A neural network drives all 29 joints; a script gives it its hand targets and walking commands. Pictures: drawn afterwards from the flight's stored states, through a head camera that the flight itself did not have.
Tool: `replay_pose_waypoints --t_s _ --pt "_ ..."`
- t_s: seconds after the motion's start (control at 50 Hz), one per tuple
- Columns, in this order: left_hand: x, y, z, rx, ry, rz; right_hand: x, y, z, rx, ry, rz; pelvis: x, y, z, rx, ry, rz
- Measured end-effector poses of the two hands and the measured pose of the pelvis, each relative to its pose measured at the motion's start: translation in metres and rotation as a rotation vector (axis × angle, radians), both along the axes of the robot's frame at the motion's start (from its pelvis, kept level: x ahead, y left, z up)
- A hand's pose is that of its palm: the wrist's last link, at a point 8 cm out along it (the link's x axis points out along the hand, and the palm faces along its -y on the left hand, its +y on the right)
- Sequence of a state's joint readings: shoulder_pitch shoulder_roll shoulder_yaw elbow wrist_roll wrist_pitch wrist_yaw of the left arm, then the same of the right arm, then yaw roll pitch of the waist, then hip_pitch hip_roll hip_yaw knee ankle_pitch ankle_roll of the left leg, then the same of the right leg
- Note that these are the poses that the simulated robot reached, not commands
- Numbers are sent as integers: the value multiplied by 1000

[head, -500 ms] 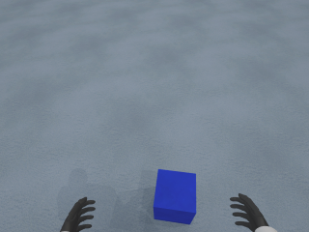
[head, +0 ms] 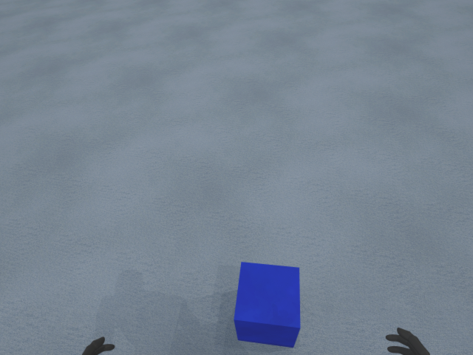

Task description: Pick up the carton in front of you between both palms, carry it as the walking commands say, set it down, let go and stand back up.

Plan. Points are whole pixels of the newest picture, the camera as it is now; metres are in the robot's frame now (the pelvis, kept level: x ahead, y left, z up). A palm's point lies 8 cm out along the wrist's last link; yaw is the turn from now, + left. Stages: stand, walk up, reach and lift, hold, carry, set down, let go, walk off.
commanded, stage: stand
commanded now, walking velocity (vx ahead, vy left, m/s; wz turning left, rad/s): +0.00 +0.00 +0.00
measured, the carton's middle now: (267, 305) +0.43 -0.06 -0.64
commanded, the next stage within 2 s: none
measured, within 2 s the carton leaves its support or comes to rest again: neither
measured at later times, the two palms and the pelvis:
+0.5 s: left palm out of the picture +0.10 +0.28 -0.09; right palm out of the picture +0.07 -0.29 -0.10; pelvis -0.02 +0.00 +0.00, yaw -2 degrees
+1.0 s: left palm out of the picture +0.10 +0.29 -0.09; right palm out of the picture +0.05 -0.30 -0.10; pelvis -0.03 +0.01 +0.00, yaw -4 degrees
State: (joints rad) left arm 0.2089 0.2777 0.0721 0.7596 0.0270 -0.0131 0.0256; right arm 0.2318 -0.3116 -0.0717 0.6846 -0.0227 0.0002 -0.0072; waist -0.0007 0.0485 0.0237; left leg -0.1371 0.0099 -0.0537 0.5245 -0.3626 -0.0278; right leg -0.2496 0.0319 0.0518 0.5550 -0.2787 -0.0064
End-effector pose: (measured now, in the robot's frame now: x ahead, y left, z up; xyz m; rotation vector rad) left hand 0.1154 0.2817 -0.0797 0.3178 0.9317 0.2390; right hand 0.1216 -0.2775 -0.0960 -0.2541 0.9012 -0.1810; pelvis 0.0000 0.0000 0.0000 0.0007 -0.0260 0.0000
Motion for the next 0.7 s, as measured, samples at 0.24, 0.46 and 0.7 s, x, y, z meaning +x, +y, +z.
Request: replay_pose_waypoints --t_s 0.24,0.46,0.7 --pt "-9 -8 -9 -22 33 -16 -27 -9 -3 -21 47 -31 -8 -3 1 4 -13 -13" --pt "-18 0 -9 -9 56 -27 -46 -13 -3 -34 70 -49 -17 0 1 7 -20 -28" --pt "-22 6 -9 2 73 -47 -58 -15 -3 -41 84 -63 -23 3 1 10 -21 -44"
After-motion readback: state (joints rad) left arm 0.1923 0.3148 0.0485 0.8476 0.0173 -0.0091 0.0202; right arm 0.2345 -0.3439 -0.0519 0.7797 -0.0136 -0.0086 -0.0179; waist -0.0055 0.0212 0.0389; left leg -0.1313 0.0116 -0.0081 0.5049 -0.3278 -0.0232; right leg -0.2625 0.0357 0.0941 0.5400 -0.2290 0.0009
